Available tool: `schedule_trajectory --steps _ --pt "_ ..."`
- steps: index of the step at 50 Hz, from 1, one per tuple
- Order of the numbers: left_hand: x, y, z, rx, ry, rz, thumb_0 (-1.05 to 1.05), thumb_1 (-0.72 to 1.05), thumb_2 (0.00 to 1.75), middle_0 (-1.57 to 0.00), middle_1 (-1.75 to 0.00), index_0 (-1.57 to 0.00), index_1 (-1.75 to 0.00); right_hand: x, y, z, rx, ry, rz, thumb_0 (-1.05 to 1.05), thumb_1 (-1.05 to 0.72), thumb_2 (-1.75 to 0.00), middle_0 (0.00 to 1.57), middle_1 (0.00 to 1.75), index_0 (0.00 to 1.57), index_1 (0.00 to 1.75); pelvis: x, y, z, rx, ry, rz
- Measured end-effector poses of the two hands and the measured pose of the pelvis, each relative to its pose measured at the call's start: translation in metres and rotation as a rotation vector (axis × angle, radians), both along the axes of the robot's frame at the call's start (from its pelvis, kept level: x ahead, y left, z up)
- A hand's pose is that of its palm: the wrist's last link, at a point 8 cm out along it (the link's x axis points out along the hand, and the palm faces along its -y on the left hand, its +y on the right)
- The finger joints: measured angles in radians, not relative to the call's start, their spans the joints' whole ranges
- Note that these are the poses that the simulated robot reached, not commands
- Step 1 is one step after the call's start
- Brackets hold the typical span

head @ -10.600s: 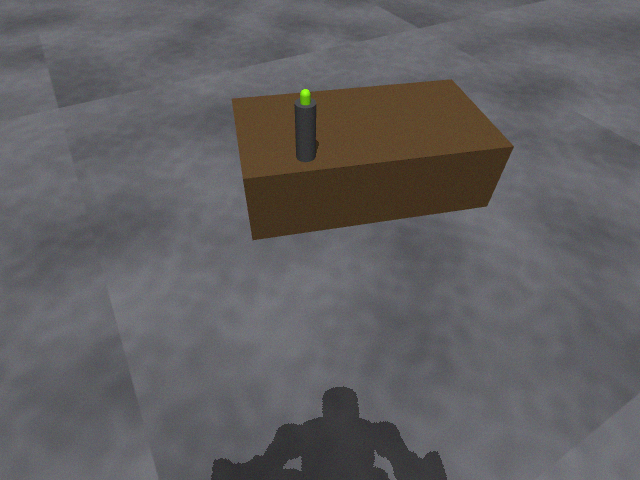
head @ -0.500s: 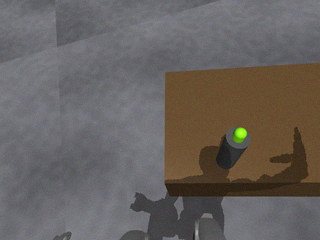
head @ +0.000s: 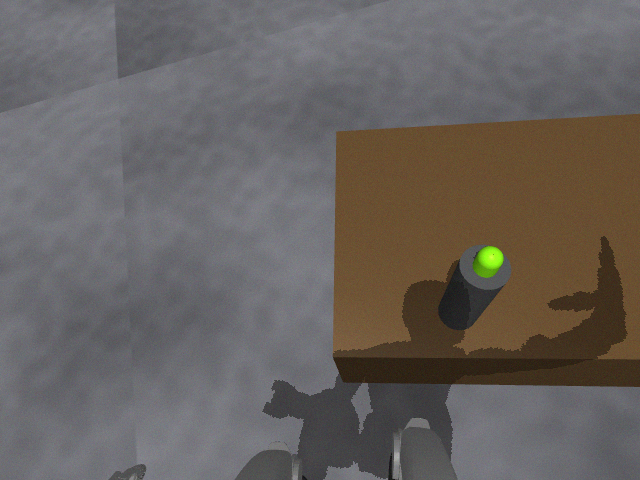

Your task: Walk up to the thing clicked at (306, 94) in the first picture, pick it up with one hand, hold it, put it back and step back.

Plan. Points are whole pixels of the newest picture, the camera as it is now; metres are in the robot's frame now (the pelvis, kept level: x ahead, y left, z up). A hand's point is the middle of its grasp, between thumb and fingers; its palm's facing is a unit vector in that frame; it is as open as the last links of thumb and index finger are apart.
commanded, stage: approach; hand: right
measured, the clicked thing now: (472, 287) +0.44 -0.22 -0.23
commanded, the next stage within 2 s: close in in 0.56 s
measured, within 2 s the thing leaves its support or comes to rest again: neither
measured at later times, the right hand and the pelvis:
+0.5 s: hand (592, 295) +0.39 -0.36 -0.14, palm faces +0.17 +0.99 +0.01, open 17.4 cm; pelvis -0.03 +0.01 -0.16, yaw +5 degrees
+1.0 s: hand (495, 303) +0.42 -0.26 -0.26, palm faces +0.17 +0.99 +0.00, open 17.5 cm; pelvis -0.08 +0.02 -0.28, yaw +8 degrees
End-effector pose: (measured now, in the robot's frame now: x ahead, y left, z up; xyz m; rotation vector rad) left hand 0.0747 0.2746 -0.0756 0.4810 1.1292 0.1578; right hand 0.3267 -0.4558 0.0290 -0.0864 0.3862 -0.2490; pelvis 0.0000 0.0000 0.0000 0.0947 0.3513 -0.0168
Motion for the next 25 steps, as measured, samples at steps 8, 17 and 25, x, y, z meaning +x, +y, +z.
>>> schedule_trajectory --steps 8,17,25 --pt "0.002 0.002 -0.009 -0.001 0.007 -0.012 0.01 0.88 0.91 -0.20 -0.30 -0.19 -0.30 0.007 0.000 -0.009 0.011 -0.036 0.001 -0.01 0.44 -0.09 0.06 0.05 0.05 0.05 0.001 0.001 -0.009 0.002 0.030 0.003" --pt "0.013 0.004 -0.068 0.007 -0.011 -0.069 0.01 0.87 0.91 -0.20 -0.29 -0.19 -0.30 0.022 0.020 -0.079 0.010 -0.265 0.051 -0.01 0.50 -0.09 0.05 0.05 0.04 0.05 -0.009 0.001 -0.073 0.013 0.150 0.037" --pt "0.023 -0.001 -0.155 0.011 -0.041 -0.096 0.01 0.88 0.91 -0.19 -0.29 -0.18 -0.30 0.033 0.046 -0.174 0.056 -0.427 0.078 -0.01 0.53 -0.05 0.07 0.04 0.05 0.04 -0.030 0.005 -0.156 0.034 0.217 0.069"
